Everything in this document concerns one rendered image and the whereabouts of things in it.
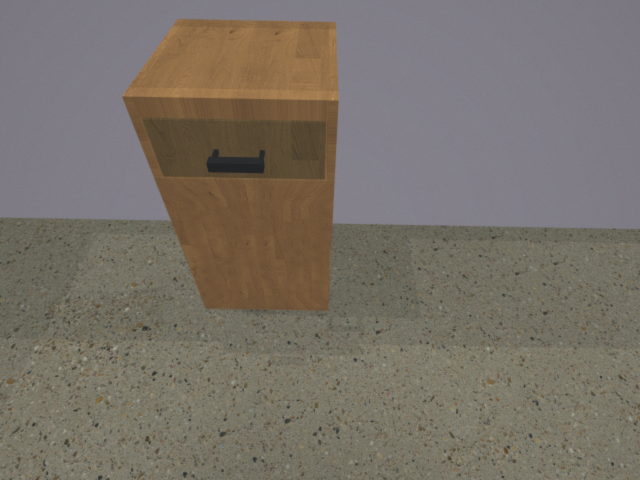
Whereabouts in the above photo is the cabinet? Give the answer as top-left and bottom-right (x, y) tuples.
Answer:
(122, 19), (339, 311)

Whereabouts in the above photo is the handle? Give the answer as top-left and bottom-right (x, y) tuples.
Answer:
(206, 149), (265, 173)

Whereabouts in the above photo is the drawer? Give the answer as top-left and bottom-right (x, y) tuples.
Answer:
(142, 118), (326, 180)

